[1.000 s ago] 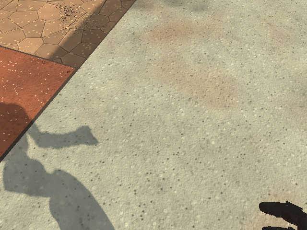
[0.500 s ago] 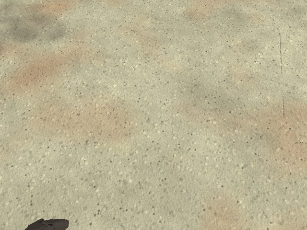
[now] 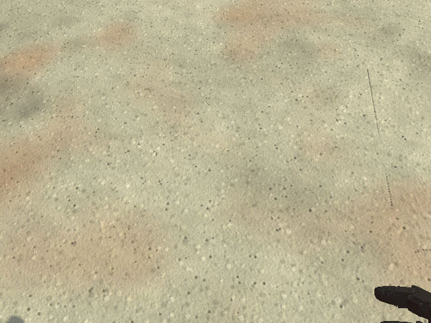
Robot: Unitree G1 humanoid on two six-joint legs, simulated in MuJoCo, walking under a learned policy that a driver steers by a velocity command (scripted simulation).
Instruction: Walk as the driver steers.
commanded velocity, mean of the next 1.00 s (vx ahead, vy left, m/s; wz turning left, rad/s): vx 0.46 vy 0.00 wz -0.12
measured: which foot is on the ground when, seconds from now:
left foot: up 0.00-0.06, down 0.08-0.60, up 0.62-1.00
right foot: down 0.00-0.08, up 0.10-0.56, down 0.58-1.00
